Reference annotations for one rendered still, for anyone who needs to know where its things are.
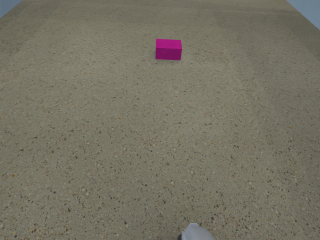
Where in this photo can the robot right thigh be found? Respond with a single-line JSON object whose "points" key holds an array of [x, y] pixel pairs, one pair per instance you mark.
{"points": [[196, 233]]}

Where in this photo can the robot right shin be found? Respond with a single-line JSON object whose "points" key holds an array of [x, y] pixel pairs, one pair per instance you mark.
{"points": [[192, 225]]}

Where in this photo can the carton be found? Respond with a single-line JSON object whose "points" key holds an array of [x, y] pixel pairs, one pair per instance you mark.
{"points": [[168, 49]]}

